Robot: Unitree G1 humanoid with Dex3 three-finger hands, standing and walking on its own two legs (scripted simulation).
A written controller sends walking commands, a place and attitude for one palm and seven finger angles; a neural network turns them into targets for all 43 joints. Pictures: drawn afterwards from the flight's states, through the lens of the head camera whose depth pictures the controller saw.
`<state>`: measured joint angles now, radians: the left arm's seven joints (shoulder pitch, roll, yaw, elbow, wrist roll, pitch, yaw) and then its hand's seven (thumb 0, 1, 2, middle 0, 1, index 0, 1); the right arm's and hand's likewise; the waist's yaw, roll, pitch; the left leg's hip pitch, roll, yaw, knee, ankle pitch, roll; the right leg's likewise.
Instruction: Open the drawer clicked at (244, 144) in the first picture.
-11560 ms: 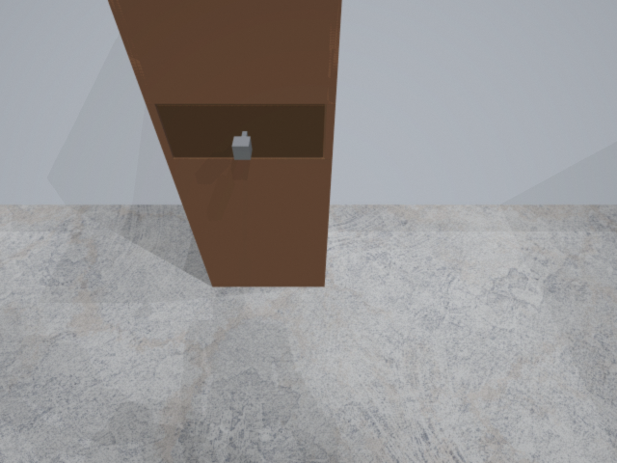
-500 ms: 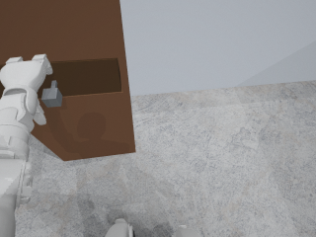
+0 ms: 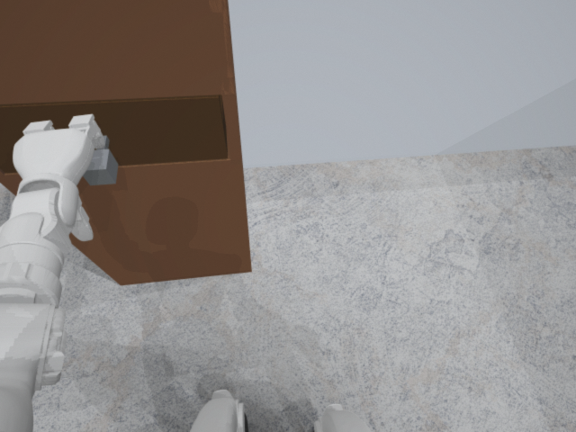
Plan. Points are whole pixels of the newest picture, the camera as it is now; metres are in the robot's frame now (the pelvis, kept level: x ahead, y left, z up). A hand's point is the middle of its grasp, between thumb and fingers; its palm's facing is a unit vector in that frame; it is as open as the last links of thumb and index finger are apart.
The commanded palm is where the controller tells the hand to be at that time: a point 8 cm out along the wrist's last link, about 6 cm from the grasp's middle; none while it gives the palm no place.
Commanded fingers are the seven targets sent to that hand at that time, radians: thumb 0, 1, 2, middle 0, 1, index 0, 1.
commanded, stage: lower the fingers behind the handle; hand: left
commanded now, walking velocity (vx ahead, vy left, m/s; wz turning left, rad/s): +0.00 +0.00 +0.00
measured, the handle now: (101, 157) +0.53 +0.28 -0.01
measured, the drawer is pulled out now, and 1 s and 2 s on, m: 0.00 0.00 0.00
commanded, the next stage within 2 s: close the thumb around the handle in 1.00 s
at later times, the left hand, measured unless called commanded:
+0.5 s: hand (94, 188) +0.48 +0.28 -0.01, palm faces -0.04 -0.01 -1.00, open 13.9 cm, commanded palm +0.47 +0.27 +0.04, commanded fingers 0.00 -0.50 0.30 -0.30 -1.20 -0.30 -1.20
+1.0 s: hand (97, 186) +0.49 +0.28 -0.02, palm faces -0.05 -0.02 -1.00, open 13.9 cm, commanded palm +0.48 +0.27 +0.03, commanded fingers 0.00 -0.50 0.30 -0.30 -1.20 -0.30 -1.20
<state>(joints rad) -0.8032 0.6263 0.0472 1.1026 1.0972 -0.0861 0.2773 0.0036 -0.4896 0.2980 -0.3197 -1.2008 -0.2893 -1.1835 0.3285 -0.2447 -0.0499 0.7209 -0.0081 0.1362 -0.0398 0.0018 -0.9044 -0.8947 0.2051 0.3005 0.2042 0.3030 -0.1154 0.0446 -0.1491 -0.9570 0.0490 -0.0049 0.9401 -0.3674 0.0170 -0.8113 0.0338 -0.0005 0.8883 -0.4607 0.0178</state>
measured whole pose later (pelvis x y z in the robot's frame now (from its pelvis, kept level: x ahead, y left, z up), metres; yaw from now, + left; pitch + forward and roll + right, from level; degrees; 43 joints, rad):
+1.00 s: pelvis -0.01 +0.00 -0.03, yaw -1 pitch +26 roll -4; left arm -0.85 0.66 0.09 1.11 1.13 -0.13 0.34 0.00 -0.49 0.30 -0.32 -1.20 -0.30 -1.20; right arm 0.33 -0.26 -0.03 0.71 -0.02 0.12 -0.04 0.00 -0.90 -0.89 0.20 0.30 0.20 0.30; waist -0.15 0.05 -0.16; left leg -1.16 0.06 -0.02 1.11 -0.42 0.02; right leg -1.01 0.05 -0.01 1.06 -0.51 0.02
